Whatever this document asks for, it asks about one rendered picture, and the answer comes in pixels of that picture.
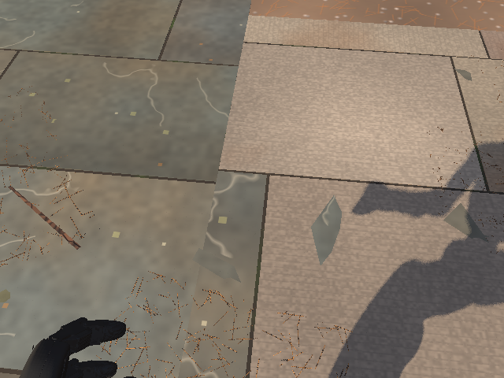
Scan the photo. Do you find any left robot hand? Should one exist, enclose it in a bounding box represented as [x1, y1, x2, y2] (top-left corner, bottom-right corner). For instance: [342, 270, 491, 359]
[19, 317, 136, 378]

